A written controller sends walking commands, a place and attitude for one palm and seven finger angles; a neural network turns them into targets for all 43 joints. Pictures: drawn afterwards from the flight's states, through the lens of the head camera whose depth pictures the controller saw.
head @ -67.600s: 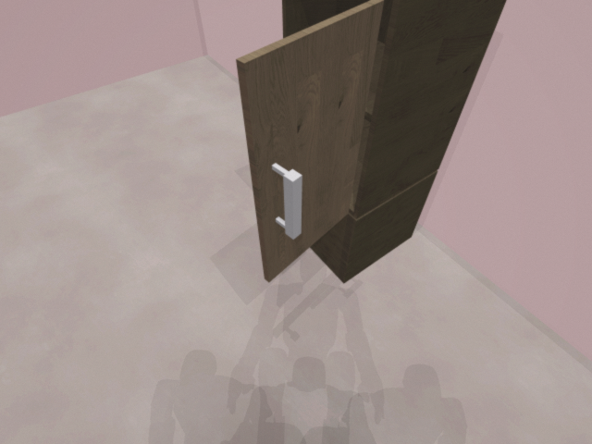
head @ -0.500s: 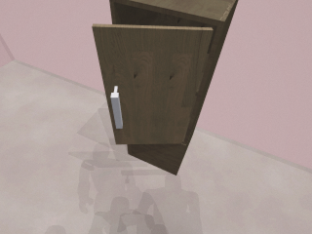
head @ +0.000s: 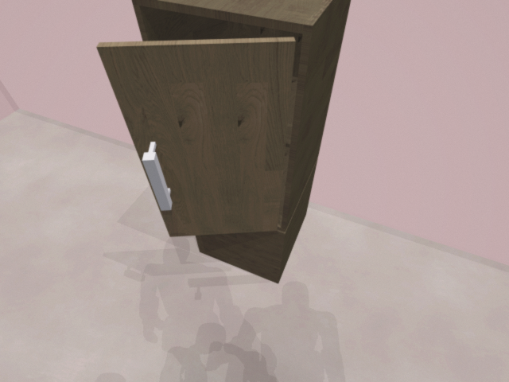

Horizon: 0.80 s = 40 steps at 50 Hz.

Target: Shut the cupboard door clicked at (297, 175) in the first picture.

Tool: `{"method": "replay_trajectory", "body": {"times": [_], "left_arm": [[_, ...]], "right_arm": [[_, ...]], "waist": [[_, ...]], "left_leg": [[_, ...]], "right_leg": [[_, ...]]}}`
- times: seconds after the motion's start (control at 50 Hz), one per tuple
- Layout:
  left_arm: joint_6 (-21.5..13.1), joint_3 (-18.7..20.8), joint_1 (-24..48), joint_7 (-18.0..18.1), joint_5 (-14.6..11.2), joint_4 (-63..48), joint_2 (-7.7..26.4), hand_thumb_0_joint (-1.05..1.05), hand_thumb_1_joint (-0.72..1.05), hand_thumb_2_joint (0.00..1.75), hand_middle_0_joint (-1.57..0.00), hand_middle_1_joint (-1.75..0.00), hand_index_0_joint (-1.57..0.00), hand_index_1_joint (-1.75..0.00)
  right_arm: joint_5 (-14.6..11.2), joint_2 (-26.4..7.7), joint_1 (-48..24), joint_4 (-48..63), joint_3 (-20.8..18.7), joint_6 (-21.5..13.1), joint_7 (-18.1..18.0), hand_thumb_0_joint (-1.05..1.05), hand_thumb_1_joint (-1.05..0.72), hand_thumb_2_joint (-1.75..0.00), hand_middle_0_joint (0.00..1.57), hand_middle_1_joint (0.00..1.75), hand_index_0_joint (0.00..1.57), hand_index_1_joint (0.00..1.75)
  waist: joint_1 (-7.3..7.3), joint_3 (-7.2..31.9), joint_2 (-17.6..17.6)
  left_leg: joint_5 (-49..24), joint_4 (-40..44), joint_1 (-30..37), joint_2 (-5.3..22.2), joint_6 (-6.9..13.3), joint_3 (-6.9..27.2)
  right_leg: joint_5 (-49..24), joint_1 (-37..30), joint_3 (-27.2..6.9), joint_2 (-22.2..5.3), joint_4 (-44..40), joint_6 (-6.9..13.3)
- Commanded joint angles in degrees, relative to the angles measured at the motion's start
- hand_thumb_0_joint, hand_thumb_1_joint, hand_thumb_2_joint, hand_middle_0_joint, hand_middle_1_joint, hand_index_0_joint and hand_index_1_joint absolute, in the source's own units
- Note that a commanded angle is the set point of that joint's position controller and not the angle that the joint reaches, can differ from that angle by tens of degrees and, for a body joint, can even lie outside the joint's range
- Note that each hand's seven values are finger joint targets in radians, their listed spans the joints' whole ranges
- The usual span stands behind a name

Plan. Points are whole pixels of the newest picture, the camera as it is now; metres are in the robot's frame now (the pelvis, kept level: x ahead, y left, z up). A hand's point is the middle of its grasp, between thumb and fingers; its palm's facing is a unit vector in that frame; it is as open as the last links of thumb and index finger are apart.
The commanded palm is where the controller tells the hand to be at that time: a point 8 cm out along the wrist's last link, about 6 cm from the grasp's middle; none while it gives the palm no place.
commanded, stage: come to a stop and stand still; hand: left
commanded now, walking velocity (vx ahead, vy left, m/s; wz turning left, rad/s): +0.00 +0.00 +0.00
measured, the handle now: (159, 177) +0.56 +0.24 -0.05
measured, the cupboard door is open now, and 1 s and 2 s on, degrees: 27 27 27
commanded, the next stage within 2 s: look again from close up in 0.36 s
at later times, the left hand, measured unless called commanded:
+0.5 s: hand out of the picture -0.06 +0.13 -0.17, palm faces +0.08 -0.99 -0.14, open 7.4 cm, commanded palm none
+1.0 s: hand out of the picture -0.03 +0.17 -0.18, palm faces +0.05 -0.99 -0.16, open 7.4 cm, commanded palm none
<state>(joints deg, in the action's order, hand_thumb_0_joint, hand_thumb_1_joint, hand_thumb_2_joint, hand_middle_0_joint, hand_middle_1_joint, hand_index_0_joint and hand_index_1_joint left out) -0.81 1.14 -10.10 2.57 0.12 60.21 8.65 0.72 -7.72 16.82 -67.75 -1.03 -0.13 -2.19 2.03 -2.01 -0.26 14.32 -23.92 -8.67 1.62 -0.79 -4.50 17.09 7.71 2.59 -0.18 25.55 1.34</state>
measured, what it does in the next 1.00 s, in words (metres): stands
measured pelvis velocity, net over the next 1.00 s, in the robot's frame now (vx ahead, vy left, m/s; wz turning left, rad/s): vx -0.02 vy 0.01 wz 0.01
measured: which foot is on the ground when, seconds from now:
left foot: down 0.00-1.00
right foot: down 0.00-1.00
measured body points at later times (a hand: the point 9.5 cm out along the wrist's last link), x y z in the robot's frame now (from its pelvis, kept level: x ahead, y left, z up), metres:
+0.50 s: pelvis -0.01 -0.02 +0.00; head +0.00 -0.02 +0.45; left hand -0.06 +0.18 -0.16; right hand -0.01 -0.23 -0.16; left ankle -0.02 +0.12 -0.74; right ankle -0.04 -0.10 -0.74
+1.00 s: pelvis -0.02 +0.01 +0.00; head -0.01 +0.02 +0.45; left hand -0.04 +0.22 -0.16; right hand -0.06 -0.19 -0.16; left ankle -0.02 +0.12 -0.74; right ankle -0.04 -0.10 -0.74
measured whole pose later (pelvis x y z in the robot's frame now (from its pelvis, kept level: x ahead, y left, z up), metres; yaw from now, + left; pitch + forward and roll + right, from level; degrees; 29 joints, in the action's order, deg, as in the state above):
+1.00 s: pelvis -0.02 +0.01 +0.00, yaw +0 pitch -1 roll +0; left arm -0.7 0.5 -18.1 2.3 0.7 63.0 6.8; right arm 0.5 -5.4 17.9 -67.7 0.0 -0.6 -2.1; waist 0.2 -2.5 0.7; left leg 12.3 -23.5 -10.1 1.0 0.5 -4.4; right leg 14.2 8.4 2.7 -0.8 23.6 0.3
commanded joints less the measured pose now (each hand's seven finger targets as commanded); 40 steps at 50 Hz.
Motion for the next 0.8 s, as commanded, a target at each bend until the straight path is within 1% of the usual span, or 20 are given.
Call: {"method": "replay_trajectory", "body": {"times": [0.0,0.02,0.04,0.08,0.16,0.2,0.22,0.28,0.32,0.34,0.36,0.38,0.42,0.44,0.52,0.56,0.58,0.78], "left_arm": [[-0.57,0.15,-6.32,0.05,0.21,0.02,4.19,0.00,0.90,0.90,-0.20,-0.30,-0.20,-0.30],[-0.59,0.12,-6.52,0.04,0.19,0.08,4.34,0.00,0.90,0.90,-0.20,-0.30,-0.20,-0.30],[-0.67,0.11,-7.03,0.01,0.22,0.22,4.34,0.00,0.90,0.90,-0.20,-0.30,-0.20,-0.30],[-0.80,0.08,-7.98,0.13,0.33,0.40,4.74,0.00,0.90,0.90,-0.20,-0.30,-0.20,-0.30],[-0.93,-0.09,-9.50,0.17,0.29,1.12,4.99,0.00,0.90,0.90,-0.20,-0.30,-0.20,-0.30],[-0.93,-0.12,-9.86,0.23,0.36,1.34,4.89,0.00,0.90,0.90,-0.20,-0.30,-0.20,-0.30],[-0.98,-0.19,-10.48,0.21,0.33,1.60,4.59,0.00,0.90,0.90,-0.20,-0.30,-0.20,-0.30],[-0.97,-0.26,-11.57,0.19,0.36,2.21,4.57,0.00,0.90,0.90,-0.20,-0.30,-0.20,-0.30],[-1.04,-0.27,-12.29,0.13,0.35,2.56,4.03,0.00,0.90,0.90,-0.20,-0.30,-0.20,-0.30],[-1.05,-0.29,-12.72,0.15,0.31,2.74,3.96,0.00,0.90,0.90,-0.20,-0.30,-0.20,-0.30],[-1.06,-0.38,-13.02,0.13,0.30,2.88,3.64,0.00,0.90,0.90,-0.20,-0.30,-0.20,-0.30],[-1.02,-0.32,-13.24,0.16,0.39,2.90,3.57,0.00,0.90,0.90,-0.20,-0.30,-0.20,-0.30],[-1.08,-0.30,-13.62,0.12,0.37,3.02,3.13,0.00,0.90,0.90,-0.20,-0.30,-0.20,-0.30],[-1.07,-0.34,-14.05,0.11,0.31,3.19,2.99,0.00,0.90,0.90,-0.20,-0.30,-0.20,-0.30],[-1.00,-0.29,-14.19,0.07,0.36,3.22,2.48,0.00,0.90,0.90,-0.20,-0.30,-0.20,-0.30],[-0.96,-0.27,-14.29,0.05,0.34,3.06,2.27,0.00,0.90,0.90,-0.20,-0.30,-0.20,-0.30],[-0.89,-0.27,-14.23,0.08,0.38,2.99,2.48,0.00,0.90,0.90,-0.20,-0.30,-0.20,-0.30],[-0.77,0.08,-13.84,0.10,0.40,2.14,1.95,0.00,0.90,0.90,-0.20,-0.30,-0.20,-0.30]], "right_arm": [[-0.04,-3.44,2.89,0.60,-0.55,0.20,0.07,0.00,-0.90,-0.90,0.20,0.30,0.20,0.30],[-0.06,-3.55,2.37,0.66,-0.53,0.34,0.06,0.00,-0.90,-0.90,0.20,0.30,0.20,0.30],[-0.06,-3.63,1.95,0.81,-0.54,0.33,0.06,0.00,-0.90,-0.90,0.20,0.30,0.20,0.30],[-0.17,-3.85,1.38,0.98,-0.55,0.49,0.03,0.00,-0.90,-0.90,0.20,0.30,0.20,0.30],[-0.22,-4.46,0.27,1.18,-0.43,0.74,-0.10,0.00,-0.90,-0.90,0.20,0.30,0.20,0.30],[-0.27,-4.53,0.15,1.25,-0.31,0.76,-0.11,0.00,-0.90,-0.90,0.20,0.30,0.20,0.30],[-0.28,-4.55,-0.17,1.21,-0.29,0.71,-0.16,0.00,-0.90,-0.90,0.20,0.30,0.20,0.30],[-0.45,-4.49,-0.52,1.24,-0.13,0.66,-0.18,0.00,-0.90,-0.90,0.20,0.30,0.20,0.30],[-0.35,-4.46,-0.20,1.26,-0.04,0.47,-0.26,0.00,-0.90,-0.90,0.20,0.30,0.20,0.30],[-0.38,-4.25,-0.24,1.15,-0.03,0.48,-0.29,0.00,-0.90,-0.90,0.20,0.30,0.20,0.30],[-0.34,-4.32,-0.16,1.22,0.04,0.44,-0.29,0.00,-0.90,-0.90,0.20,0.30,0.20,0.30],[-0.41,-4.16,0.13,1.20,0.06,0.39,-0.26,0.00,-0.90,-0.90,0.20,0.30,0.20,0.30],[-0.35,-3.90,0.55,1.03,0.09,0.17,-0.31,0.00,-0.90,-0.90,0.20,0.30,0.20,0.30],[-0.33,-3.83,0.44,1.02,0.13,0.18,-0.30,0.00,-0.90,-0.90,0.20,0.30,0.20,0.30],[-0.26,-3.48,1.67,0.86,0.19,0.11,-0.19,0.00,-0.90,-0.90,0.20,0.30,0.20,0.30],[-0.18,-3.27,2.36,0.79,0.21,0.02,-0.12,0.00,-0.90,-0.90,0.20,0.30,0.20,0.30],[-0.24,-3.25,2.65,0.74,0.20,0.03,-0.02,0.00,-0.90,-0.90,0.20,0.30,0.20,0.30],[-0.13,-2.64,4.88,0.74,0.11,-0.57,-0.04,0.00,-0.90,-0.90,0.20,0.30,0.20,0.30]], "waist": [[-1.12,-1.64,1.95],[-1.15,-2.39,1.95],[-1.21,-1.77,1.48],[-1.15,-1.46,2.27],[-1.15,-1.49,3.70],[-1.10,-1.44,3.31],[-1.21,-1.37,2.47],[-1.35,-2.14,1.77],[-1.38,-1.62,1.21],[-1.58,-2.24,1.29],[-1.53,-2.62,0.59],[-1.60,-2.68,0.93],[-1.68,-2.34,0.47],[-1.90,-2.97,0.80],[-1.92,-4.38,1.06],[-1.92,-4.81,0.80],[-2.04,-5.17,1.22],[-2.26,-2.94,0.95]], "left_leg": [[-10.54,2.68,0.33,4.36,0.62,3.81],[-9.69,2.87,0.56,4.38,0.56,3.75],[-10.20,2.78,1.13,4.38,0.63,3.73],[-10.02,2.25,1.51,4.36,0.56,3.45],[-8.63,2.58,2.06,4.11,0.41,3.21],[-8.81,2.83,2.43,4.21,0.42,3.18],[-8.81,3.00,2.87,4.25,0.46,3.29],[-8.29,3.34,2.84,4.23,0.54,3.54],[-8.74,3.56,2.96,4.29,0.62,3.68],[-8.26,3.63,2.71,4.22,0.61,3.69],[-7.99,3.86,2.51,4.23,0.62,3.87],[-8.16,3.89,2.42,4.31,0.74,4.01],[-8.50,4.09,2.08,4.27,0.79,4.19],[-7.97,4.13,1.94,4.20,0.81,4.24],[-6.52,4.54,0.51,4.11,0.86,4.48],[-6.13,4.80,-0.03,4.00,1.01,4.79],[-5.67,4.82,-0.51,3.94,1.05,4.86],[-7.61,4.39,-1.79,4.19,1.60,5.44]], "right_leg": [[-21.39,0.64,-6.56,-7.62,-6.36,0.92],[-20.35,1.32,-6.56,-7.60,-6.90,0.89],[-21.11,1.17,-6.70,-7.54,-7.07,0.80],[-23.27,0.64,-6.78,-7.46,-7.62,0.44],[-24.28,0.50,-7.12,-7.67,-8.54,0.02],[-23.97,0.43,-6.82,-7.52,-8.73,-0.14],[-23.35,0.79,-6.97,-7.47,-8.93,-0.08],[-20.22,1.40,-6.83,-7.14,-9.74,-0.22],[-19.85,1.12,-6.71,-7.07,-9.67,-0.03],[-18.90,1.46,-6.63,-7.06,-9.90,-0.08],[-17.59,1.87,-6.80,-6.98,-10.07,0.10],[-16.84,1.78,-6.49,-6.77,-10.14,0.05],[-16.24,1.42,-6.26,-6.73,-9.95,0.19],[-14.92,2.12,-6.29,-6.76,-10.08,0.24],[-9.24,3.38,-6.24,-6.39,-10.71,0.41],[-7.44,3.91,-6.24,-6.29,-10.58,0.58],[-6.33,4.08,-5.90,-6.22,-10.66,0.45],[-8.80,2.56,-4.88,-6.04,-7.77,0.57]]}}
